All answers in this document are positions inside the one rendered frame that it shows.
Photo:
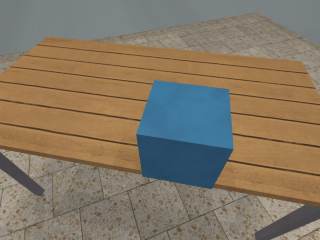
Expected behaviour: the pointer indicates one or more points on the carton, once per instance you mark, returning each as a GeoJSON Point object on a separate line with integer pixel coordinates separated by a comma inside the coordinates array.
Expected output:
{"type": "Point", "coordinates": [185, 134]}

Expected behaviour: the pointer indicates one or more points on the table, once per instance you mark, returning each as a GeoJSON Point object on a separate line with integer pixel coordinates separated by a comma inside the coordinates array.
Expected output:
{"type": "Point", "coordinates": [82, 101]}

